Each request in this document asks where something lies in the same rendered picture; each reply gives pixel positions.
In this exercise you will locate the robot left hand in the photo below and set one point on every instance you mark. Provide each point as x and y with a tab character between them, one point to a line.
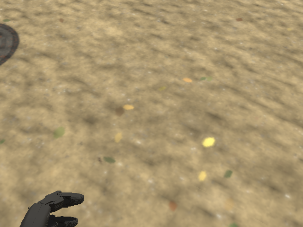
38	215

